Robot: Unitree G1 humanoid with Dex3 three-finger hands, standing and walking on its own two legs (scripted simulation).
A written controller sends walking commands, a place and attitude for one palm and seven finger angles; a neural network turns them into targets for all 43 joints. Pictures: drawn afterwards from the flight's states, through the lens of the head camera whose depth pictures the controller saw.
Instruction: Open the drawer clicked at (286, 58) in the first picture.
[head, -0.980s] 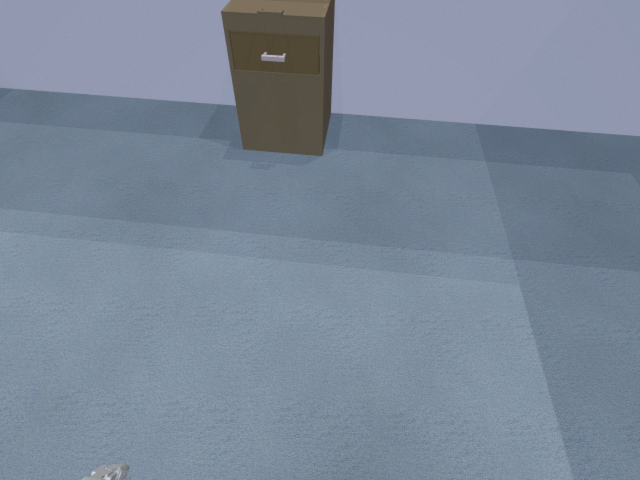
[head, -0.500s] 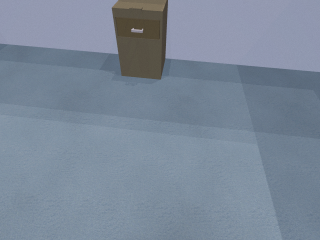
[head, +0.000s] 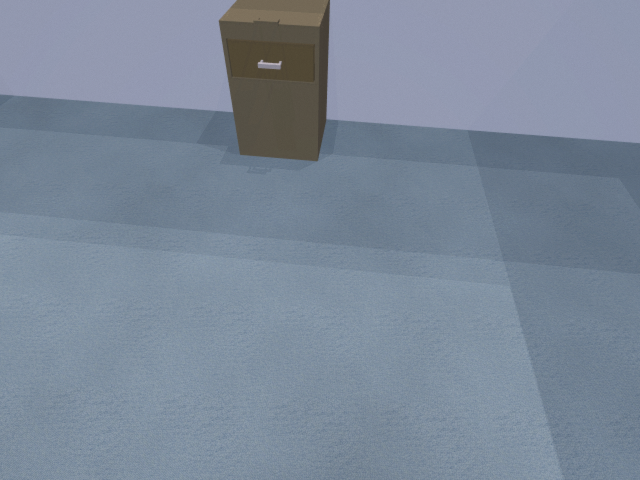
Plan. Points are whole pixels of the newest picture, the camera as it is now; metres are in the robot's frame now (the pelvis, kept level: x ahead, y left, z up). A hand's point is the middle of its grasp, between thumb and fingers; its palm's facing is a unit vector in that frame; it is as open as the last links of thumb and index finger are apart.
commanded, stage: look at it before walking up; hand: left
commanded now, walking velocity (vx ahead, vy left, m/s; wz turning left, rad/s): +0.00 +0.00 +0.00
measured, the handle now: (270, 64) +1.81 +0.32 -0.25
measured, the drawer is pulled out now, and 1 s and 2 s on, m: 0.00 0.00 0.00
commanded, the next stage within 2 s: walk to a spot facing it in 0.86 s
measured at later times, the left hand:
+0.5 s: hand out of the picture +0.07 +0.25 -0.16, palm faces -0.03 -0.94 -0.33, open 7.4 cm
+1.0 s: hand out of the picture +0.08 +0.25 -0.15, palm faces -0.03 -0.94 -0.34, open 7.4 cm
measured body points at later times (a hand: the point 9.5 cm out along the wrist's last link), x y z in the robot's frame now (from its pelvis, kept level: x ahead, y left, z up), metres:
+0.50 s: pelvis +0.00 +0.00 +0.00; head +0.00 +0.00 +0.45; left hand +0.07 +0.30 -0.13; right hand +0.08 -0.29 -0.13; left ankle +0.00 +0.13 -0.74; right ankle +0.00 -0.12 -0.74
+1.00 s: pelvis +0.01 +0.00 +0.00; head +0.01 +0.00 +0.45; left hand +0.08 +0.30 -0.13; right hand +0.09 -0.30 -0.13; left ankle +0.00 +0.13 -0.74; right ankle +0.00 -0.12 -0.74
